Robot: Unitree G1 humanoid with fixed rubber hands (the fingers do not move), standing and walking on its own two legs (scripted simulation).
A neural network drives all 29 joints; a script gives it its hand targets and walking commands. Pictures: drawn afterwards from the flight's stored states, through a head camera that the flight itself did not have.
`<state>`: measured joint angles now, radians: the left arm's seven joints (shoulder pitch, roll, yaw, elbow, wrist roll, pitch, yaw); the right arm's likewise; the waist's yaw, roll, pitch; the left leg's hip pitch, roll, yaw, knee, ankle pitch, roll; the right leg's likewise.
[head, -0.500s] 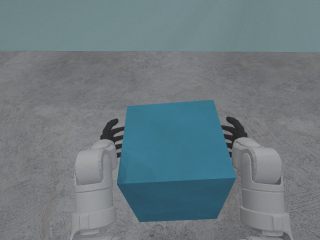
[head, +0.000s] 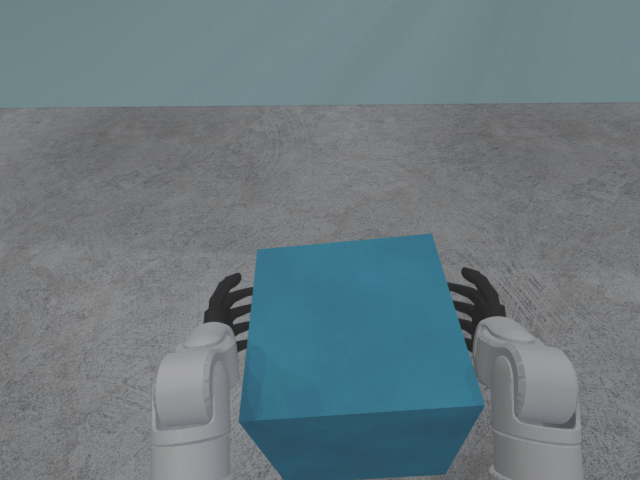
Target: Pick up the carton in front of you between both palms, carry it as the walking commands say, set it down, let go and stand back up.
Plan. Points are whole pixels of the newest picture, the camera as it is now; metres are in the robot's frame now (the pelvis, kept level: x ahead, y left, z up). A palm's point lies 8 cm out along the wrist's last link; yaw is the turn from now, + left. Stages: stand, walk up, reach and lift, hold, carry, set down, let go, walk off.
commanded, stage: carry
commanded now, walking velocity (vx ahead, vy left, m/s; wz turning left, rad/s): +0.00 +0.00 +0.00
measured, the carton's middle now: (354, 366) +0.27 -0.01 +0.01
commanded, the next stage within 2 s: none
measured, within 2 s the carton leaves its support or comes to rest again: neither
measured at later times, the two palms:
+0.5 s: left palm (221, 240) +0.41 +0.17 +0.10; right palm (443, 232) +0.41 -0.13 +0.10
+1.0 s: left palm (226, 267) +0.38 +0.16 +0.09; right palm (454, 260) +0.37 -0.14 +0.08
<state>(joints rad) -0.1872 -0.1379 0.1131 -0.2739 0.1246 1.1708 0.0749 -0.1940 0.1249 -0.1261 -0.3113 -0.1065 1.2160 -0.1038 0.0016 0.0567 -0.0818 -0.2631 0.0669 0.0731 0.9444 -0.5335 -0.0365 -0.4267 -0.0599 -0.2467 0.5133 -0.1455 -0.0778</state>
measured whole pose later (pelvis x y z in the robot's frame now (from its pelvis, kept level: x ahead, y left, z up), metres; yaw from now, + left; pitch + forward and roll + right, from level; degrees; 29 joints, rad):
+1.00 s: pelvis +0.12 +0.01 +0.01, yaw -2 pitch +2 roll +0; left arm -0.13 -0.13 0.12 -0.19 0.14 1.13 0.06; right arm -0.15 0.13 -0.10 -0.19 -0.14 1.16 -0.08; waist 0.00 0.01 -0.15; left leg -0.26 0.06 0.18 0.52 -0.28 0.01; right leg -0.22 -0.09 -0.20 0.53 -0.34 0.01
